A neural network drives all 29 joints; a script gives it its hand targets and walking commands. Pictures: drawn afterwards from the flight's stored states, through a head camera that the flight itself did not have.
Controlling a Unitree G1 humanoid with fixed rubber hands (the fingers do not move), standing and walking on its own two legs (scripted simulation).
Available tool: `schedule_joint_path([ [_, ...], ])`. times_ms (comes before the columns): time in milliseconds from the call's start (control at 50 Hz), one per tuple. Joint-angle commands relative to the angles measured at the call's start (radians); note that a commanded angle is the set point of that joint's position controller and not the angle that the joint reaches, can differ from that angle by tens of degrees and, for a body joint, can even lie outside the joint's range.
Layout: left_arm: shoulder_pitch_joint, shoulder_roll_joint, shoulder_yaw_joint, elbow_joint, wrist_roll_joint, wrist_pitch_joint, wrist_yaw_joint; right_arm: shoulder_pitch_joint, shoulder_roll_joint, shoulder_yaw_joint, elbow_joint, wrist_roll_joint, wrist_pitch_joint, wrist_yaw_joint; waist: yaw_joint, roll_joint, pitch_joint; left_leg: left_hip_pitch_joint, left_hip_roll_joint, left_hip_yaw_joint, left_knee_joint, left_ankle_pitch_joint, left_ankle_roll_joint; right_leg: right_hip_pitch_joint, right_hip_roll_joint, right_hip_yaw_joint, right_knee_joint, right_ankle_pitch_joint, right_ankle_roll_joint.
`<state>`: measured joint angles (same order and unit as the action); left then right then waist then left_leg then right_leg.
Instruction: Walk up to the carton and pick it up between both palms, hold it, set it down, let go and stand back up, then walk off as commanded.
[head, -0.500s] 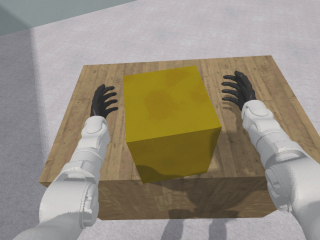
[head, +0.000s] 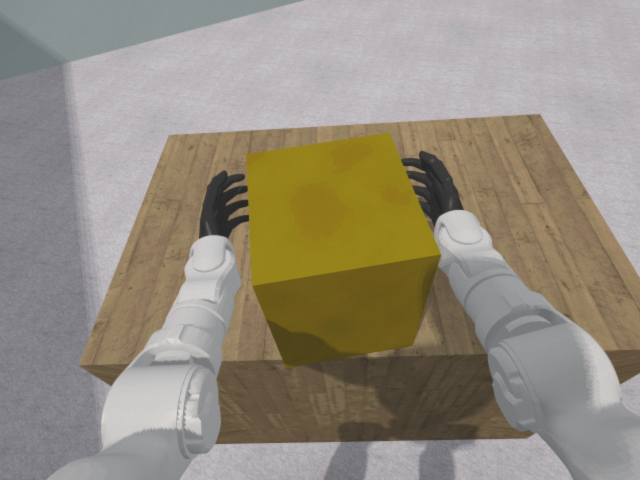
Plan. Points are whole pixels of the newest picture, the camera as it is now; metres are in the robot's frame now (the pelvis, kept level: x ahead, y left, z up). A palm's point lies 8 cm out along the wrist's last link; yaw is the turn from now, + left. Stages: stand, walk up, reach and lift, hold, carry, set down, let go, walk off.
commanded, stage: reach and lift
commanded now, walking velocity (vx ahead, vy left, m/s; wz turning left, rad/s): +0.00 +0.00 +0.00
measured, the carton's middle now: (334, 256) +0.42 +0.06 +0.01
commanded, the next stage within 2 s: none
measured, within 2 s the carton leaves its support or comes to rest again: leaves its support in 1.60 s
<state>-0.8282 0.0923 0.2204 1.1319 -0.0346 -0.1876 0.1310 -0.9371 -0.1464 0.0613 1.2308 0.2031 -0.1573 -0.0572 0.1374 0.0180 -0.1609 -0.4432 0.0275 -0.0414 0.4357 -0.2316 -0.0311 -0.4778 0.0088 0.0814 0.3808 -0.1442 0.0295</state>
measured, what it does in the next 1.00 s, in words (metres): stands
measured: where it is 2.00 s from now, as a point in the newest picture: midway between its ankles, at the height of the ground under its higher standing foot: outside the picture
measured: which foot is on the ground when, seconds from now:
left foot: down 0.00-1.00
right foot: down 0.00-1.00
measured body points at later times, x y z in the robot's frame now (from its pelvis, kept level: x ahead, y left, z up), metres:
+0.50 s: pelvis -0.01 +0.00 +0.00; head +0.03 -0.01 +0.45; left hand +0.40 +0.21 +0.08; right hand +0.45 -0.08 +0.09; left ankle -0.03 +0.14 -0.74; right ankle +0.01 -0.14 -0.74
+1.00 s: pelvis -0.01 +0.00 +0.00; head +0.03 +0.00 +0.45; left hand +0.40 +0.20 +0.08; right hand +0.44 -0.09 +0.09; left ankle -0.03 +0.14 -0.74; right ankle +0.01 -0.14 -0.74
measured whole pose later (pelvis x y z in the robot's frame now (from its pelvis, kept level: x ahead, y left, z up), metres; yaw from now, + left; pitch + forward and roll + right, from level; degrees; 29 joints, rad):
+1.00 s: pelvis -0.01 +0.00 +0.00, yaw +0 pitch +10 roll -1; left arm -0.83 -0.02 0.56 1.06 0.32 -0.14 0.11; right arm -0.88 0.02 -0.48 1.10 -0.36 -0.13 -0.02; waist 0.10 0.02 -0.10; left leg -0.37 0.03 -0.04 0.44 -0.23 -0.03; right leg -0.40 0.01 0.08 0.37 -0.13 0.03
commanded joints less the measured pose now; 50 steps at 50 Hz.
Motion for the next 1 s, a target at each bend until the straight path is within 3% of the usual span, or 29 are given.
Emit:
schedule_joint_path([
  [0, -0.389, -0.111, 0.013, -0.142, 0.052, -0.012, 0.028, -0.416, 0.020, -0.125, -0.116, -0.071, -0.044, -0.018, -0.011, 0.002, -0.509, 0.176, -0.006, 0.121, 0.081, 0.655, -0.099, 0.270, 0.079, -0.141, 0.007, 0.245, -0.056],
  [60, -0.383, -0.109, 0.030, -0.114, 0.048, -0.016, 0.008, -0.408, 0.082, -0.110, -0.150, -0.084, -0.011, -0.015, -0.018, -0.078, -0.463, 0.134, -0.013, 0.120, 0.060, 0.538, -0.065, 0.325, 0.061, -0.112, -0.009, 0.197, -0.054],
  [80, -0.436, -0.119, 0.033, -0.155, 0.057, -0.017, 0.010, -0.427, 0.077, -0.141, -0.165, -0.102, -0.013, -0.014, -0.020, -0.057, -0.477, 0.104, -0.023, 0.127, 0.050, 0.523, -0.066, 0.340, 0.061, -0.121, 0.000, 0.201, -0.052],
  [100, -0.422, -0.102, 0.056, -0.115, 0.079, -0.013, 0.017, -0.427, 0.090, -0.140, -0.146, -0.110, -0.007, -0.007, 0.003, -0.067, -0.450, 0.097, -0.017, 0.131, 0.047, 0.501, -0.059, 0.325, 0.061, -0.117, -0.003, 0.164, -0.050],
  [140, -0.458, -0.118, 0.043, -0.167, 0.084, -0.015, 0.015, -0.436, 0.088, -0.180, -0.160, -0.137, -0.003, -0.013, -0.021, -0.052, -0.481, 0.117, -0.023, 0.131, 0.036, 0.485, -0.064, 0.336, 0.057, -0.116, -0.007, 0.160, -0.055],
  [160, -0.473, -0.112, 0.049, -0.141, 0.089, -0.021, 0.008, -0.456, 0.127, -0.170, -0.170, -0.138, 0.002, 0.002, -0.005, -0.075, -0.474, 0.090, -0.018, 0.127, 0.037, 0.438, -0.055, 0.337, 0.048, -0.114, 0.009, 0.118, -0.047],
  [180, -0.455, -0.125, 0.059, -0.111, 0.097, -0.011, 0.005, -0.426, 0.121, -0.201, -0.135, -0.166, 0.011, -0.001, -0.021, -0.083, -0.436, 0.092, -0.018, 0.126, 0.025, 0.425, -0.050, 0.317, 0.046, -0.115, -0.004, 0.099, -0.047],
  [200, -0.480, -0.149, 0.065, -0.107, 0.098, -0.015, -0.004, -0.466, 0.154, -0.202, -0.176, -0.177, 0.000, 0.010, -0.001, -0.097, -0.438, 0.073, -0.022, 0.130, 0.020, 0.401, -0.045, 0.336, 0.040, -0.112, -0.004, 0.083, -0.044],
  [220, -0.485, -0.183, 0.044, -0.102, 0.108, -0.007, -0.005, -0.470, 0.156, -0.227, -0.143, -0.200, 0.005, 0.015, -0.034, -0.057, -0.417, 0.102, -0.021, 0.123, 0.012, 0.401, -0.057, 0.313, 0.045, -0.123, -0.013, 0.080, -0.056],
  [240, -0.468, -0.188, 0.061, -0.093, 0.118, -0.012, -0.018, -0.452, 0.194, -0.229, -0.132, -0.222, 0.013, 0.028, -0.024, -0.069, -0.394, 0.081, -0.027, 0.136, 0.005, 0.359, -0.050, 0.325, 0.035, -0.119, -0.019, 0.051, -0.049],
  [280, -0.525, -0.343, 0.050, -0.130, 0.153, -0.030, -0.058, -0.505, 0.393, -0.218, -0.211, -0.290, -0.009, 0.067, -0.024, -0.081, -0.478, 0.127, -0.027, 0.138, 0.000, 0.431, -0.047, 0.367, 0.036, -0.121, -0.015, 0.131, -0.046],
  [300, -0.531, -0.427, 0.049, -0.141, 0.194, -0.030, -0.087, -0.501, 0.484, -0.253, -0.224, -0.364, -0.015, 0.084, -0.047, -0.089, -0.511, 0.145, -0.035, 0.144, -0.010, 0.450, -0.051, 0.410, 0.035, -0.129, -0.020, 0.167, -0.042],
  [340, -0.490, -0.592, 0.054, -0.090, 0.278, -0.031, -0.132, -0.464, 0.653, -0.267, -0.200, -0.458, -0.028, 0.119, -0.048, -0.067, -0.459, 0.136, -0.036, 0.144, -0.026, 0.451, -0.053, 0.467, 0.019, -0.127, -0.029, 0.217, -0.042],
  [360, -0.504, -0.584, 0.067, -0.098, 0.290, -0.024, -0.142, -0.438, 0.659, -0.313, -0.176, -0.503, -0.021, 0.123, -0.071, -0.083, -0.466, 0.139, -0.041, 0.143, -0.040, 0.421, -0.050, 0.500, 0.009, -0.129, -0.037, 0.230, -0.039],
  [400, -0.474, -0.596, 0.088, -0.081, 0.337, -0.013, -0.161, -0.409, 0.702, -0.332, -0.162, -0.546, -0.018, 0.131, -0.068, -0.103, -0.421, 0.126, -0.040, 0.157, -0.056, 0.415, -0.041, 0.548, 0.013, -0.130, -0.041, 0.263, -0.028],
  [460, -0.468, -0.583, 0.116, -0.087, 0.378, 0.002, -0.169, -0.349, 0.695, -0.380, -0.115, -0.595, -0.019, 0.141, -0.083, -0.061, -0.359, 0.139, -0.046, 0.161, -0.075, 0.420, -0.048, 0.596, 0.007, -0.135, -0.043, 0.297, -0.021],
  [480, -0.494, -0.601, 0.115, -0.113, 0.375, -0.002, -0.167, -0.379, 0.720, -0.375, -0.152, -0.597, -0.026, 0.143, -0.071, -0.072, -0.397, 0.137, -0.042, 0.166, -0.079, 0.404, -0.045, 0.588, 0.016, -0.135, -0.033, 0.298, -0.017],
  [500, -0.454, -0.572, 0.157, -0.052, 0.401, 0.015, -0.175, -0.356, 0.709, -0.398, -0.135, -0.629, -0.020, 0.145, -0.061, -0.082, -0.318, 0.109, -0.047, 0.177, -0.097, 0.373, -0.036, 0.607, 0.011, -0.135, -0.038, 0.281, -0.013],
  [580, -0.451, -0.618, 0.144, -0.092, 0.400, 0.021, -0.153, -0.404, 0.709, -0.399, -0.157, -0.629, -0.038, 0.162, -0.020, -0.060, -0.329, 0.164, -0.037, 0.181, -0.079, 0.446, -0.042, 0.540, 0.027, -0.152, -0.041, 0.249, -0.022],
  [600, -0.475, -0.598, 0.145, -0.111, 0.397, 0.026, -0.150, -0.389, 0.703, -0.390, -0.167, -0.625, -0.038, 0.163, -0.033, -0.064, -0.300, 0.176, -0.032, 0.173, -0.086, 0.420, -0.042, 0.529, 0.030, -0.153, -0.042, 0.218, -0.018],
  [640, -0.450, -0.600, 0.138, -0.113, 0.396, 0.029, -0.145, -0.374, 0.705, -0.382, -0.168, -0.619, -0.038, 0.164, -0.023, -0.070, -0.309, 0.190, -0.031, 0.172, -0.096, 0.421, -0.036, 0.533, 0.030, -0.153, -0.049, 0.223, -0.022],
  [660, -0.478, -0.625, 0.116, -0.135, 0.386, 0.030, -0.142, -0.384, 0.710, -0.393, -0.157, -0.609, -0.041, 0.166, -0.039, -0.049, -0.343, 0.203, -0.025, 0.165, -0.077, 0.454, -0.047, 0.519, 0.031, -0.149, -0.044, 0.234, -0.027],
  [700, -0.454, -0.607, 0.147, -0.102, 0.401, 0.047, -0.141, -0.392, 0.705, -0.400, -0.168, -0.613, -0.032, 0.166, -0.018, -0.065, -0.305, 0.158, -0.033, 0.178, -0.096, 0.385, -0.032, 0.536, 0.027, -0.147, -0.055, 0.206, -0.021],
  [740, -0.471, -0.616, 0.142, -0.127, 0.403, 0.053, -0.134, -0.386, 0.718, -0.399, -0.158, -0.615, -0.029, 0.175, -0.027, -0.040, -0.303, 0.201, -0.028, 0.172, -0.097, 0.392, -0.039, 0.512, 0.028, -0.155, -0.052, 0.175, -0.025],
  [800, -0.460, -0.615, 0.135, -0.131, 0.399, 0.054, -0.140, -0.388, 0.720, -0.378, -0.200, -0.623, -0.034, 0.170, -0.026, -0.064, -0.348, 0.184, -0.032, 0.178, -0.097, 0.407, -0.031, 0.553, 0.025, -0.152, -0.049, 0.240, -0.020],
  [840, -0.406, -0.616, 0.167, -0.090, 0.420, 0.072, -0.143, -0.371, 0.715, -0.377, -0.209, -0.610, -0.019, 0.177, 0.004, -0.083, -0.308, 0.156, -0.035, 0.177, -0.103, 0.396, -0.021, 0.571, 0.030, -0.150, -0.044, 0.244, -0.013],
  [920, -0.446, -0.629, 0.134, -0.140, 0.405, 0.067, -0.136, -0.380, 0.720, -0.373, -0.195, -0.602, -0.024, 0.174, -0.031, -0.067, -0.338, 0.185, -0.028, 0.168, -0.099, 0.414, -0.037, 0.535, 0.040, -0.157, -0.040, 0.243, -0.019],
  [960, -0.425, -0.624, 0.149, -0.134, 0.419, 0.077, -0.139, -0.370, 0.723, -0.360, -0.196, -0.599, -0.016, 0.175, -0.015, -0.062, -0.320, 0.180, -0.038, 0.182, -0.095, 0.424, -0.030, 0.559, 0.029, -0.146, -0.049, 0.261, -0.016],
  [980, -0.446, -0.614, 0.154, -0.122, 0.406, 0.080, -0.138, -0.376, 0.721, -0.364, -0.191, -0.602, -0.014, 0.176, -0.012, -0.090, -0.309, 0.168, -0.035, 0.175, -0.103, 0.372, -0.022, 0.554, 0.033, -0.150, -0.050, 0.217, -0.015],
])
